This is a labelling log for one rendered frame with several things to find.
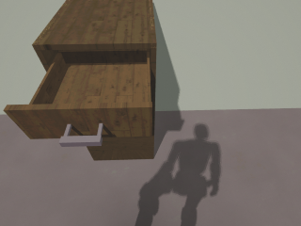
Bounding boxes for handle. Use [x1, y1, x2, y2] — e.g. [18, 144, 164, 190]
[58, 123, 103, 147]

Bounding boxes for cabinet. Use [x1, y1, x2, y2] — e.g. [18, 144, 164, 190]
[32, 0, 157, 161]

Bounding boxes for drawer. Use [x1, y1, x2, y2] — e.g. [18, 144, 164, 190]
[4, 49, 152, 139]

